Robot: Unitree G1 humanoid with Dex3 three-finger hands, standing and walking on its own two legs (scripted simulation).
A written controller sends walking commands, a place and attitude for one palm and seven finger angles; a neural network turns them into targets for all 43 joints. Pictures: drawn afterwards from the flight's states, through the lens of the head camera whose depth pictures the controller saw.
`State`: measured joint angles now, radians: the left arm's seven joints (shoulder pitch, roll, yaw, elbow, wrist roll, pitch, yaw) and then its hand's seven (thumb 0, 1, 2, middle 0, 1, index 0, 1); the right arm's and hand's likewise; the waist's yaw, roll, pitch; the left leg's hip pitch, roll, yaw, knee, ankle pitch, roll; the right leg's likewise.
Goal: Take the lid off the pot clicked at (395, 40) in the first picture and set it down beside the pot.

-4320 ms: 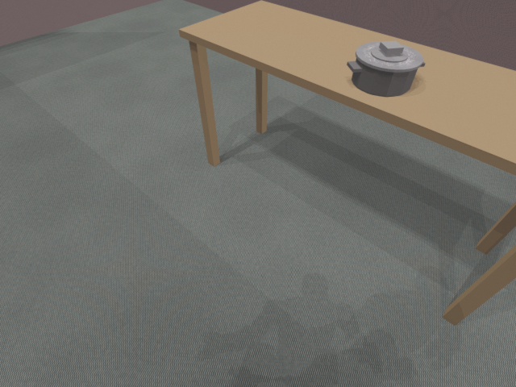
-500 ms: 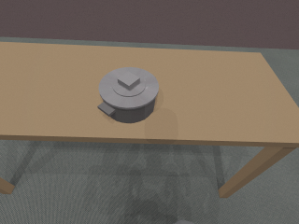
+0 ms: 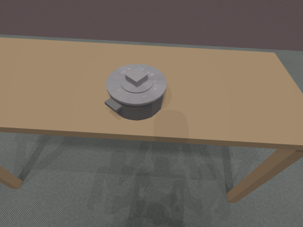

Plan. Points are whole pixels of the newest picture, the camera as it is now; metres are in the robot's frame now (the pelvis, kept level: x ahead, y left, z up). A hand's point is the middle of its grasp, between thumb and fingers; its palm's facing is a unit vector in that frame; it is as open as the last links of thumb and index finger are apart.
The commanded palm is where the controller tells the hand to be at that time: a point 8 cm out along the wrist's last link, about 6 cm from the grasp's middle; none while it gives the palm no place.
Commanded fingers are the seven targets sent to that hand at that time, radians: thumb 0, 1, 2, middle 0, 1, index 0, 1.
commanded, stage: come to a stop and stand still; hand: left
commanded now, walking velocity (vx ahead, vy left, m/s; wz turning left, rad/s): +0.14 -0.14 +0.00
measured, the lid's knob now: (136, 76) +0.52 +0.10 +0.10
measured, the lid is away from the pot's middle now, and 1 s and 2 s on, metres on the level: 0.00 0.00 0.00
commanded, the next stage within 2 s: look again from close up in 0.34 s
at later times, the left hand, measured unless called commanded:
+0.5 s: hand out of the picture +0.02 +0.19 -0.18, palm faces +0.00 -0.98 -0.19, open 7.4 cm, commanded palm none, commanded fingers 0.00 0.90 0.90 -0.20 -0.30 -0.20 -0.30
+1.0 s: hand out of the picture +0.04 +0.16 -0.17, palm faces +0.03 -0.97 -0.23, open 7.3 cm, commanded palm none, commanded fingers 0.00 0.90 0.90 -0.20 -0.30 -0.20 -0.30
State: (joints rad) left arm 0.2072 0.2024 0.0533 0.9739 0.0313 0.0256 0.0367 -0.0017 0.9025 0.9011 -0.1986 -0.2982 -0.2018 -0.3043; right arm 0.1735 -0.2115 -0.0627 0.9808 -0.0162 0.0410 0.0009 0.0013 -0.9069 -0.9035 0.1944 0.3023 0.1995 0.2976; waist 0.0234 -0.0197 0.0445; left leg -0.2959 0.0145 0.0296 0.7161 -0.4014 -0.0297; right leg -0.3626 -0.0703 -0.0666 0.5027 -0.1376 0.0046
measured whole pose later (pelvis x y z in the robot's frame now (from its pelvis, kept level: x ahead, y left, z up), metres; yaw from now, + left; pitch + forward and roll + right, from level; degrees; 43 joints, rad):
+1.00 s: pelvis +0.01 -0.03 +0.00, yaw +1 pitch +0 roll +0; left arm 0.26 0.17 0.00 1.04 0.01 -0.02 0.04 0.00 0.91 0.90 -0.20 -0.30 -0.20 -0.30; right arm 0.24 -0.17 -0.01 1.05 -0.01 0.00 -0.02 0.01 -0.92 -0.90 0.20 0.30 0.20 0.30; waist -0.01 0.01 0.03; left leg -0.19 0.04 0.00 0.53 -0.33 -0.04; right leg -0.19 0.00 -0.02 0.55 -0.35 -0.01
